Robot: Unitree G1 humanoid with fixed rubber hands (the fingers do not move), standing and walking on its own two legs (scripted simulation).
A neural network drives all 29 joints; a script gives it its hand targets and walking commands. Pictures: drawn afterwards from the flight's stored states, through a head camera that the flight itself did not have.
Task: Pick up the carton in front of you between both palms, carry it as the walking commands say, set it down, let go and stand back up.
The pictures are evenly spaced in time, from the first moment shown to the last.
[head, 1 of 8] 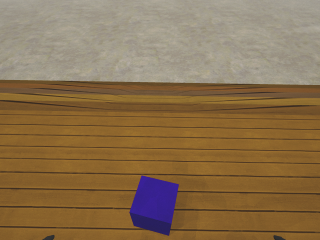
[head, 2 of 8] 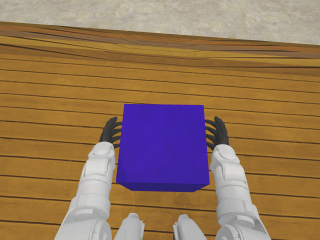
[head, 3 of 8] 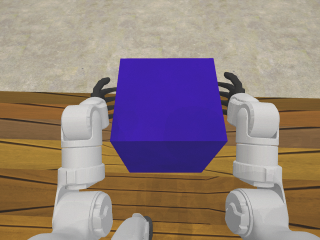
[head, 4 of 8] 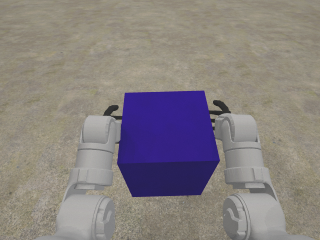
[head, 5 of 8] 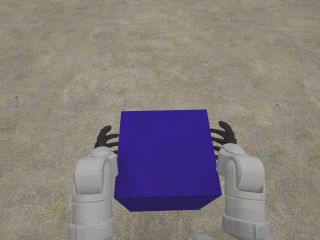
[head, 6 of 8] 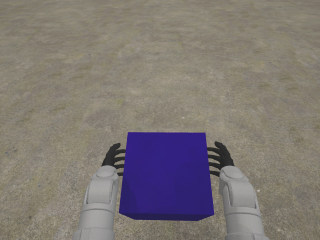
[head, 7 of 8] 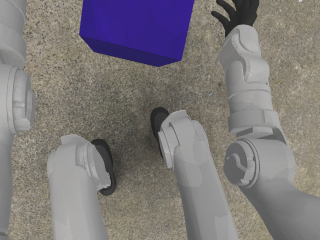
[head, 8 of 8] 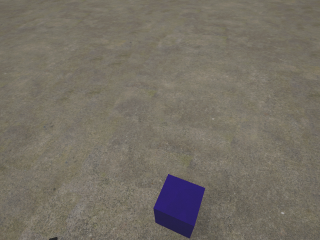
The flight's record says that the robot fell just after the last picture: no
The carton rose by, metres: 0.67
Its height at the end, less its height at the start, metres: -1.01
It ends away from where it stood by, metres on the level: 5.88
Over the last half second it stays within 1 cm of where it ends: yes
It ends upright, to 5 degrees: yes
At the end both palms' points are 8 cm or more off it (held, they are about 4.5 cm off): yes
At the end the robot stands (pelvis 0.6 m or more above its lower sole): yes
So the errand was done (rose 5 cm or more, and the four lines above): yes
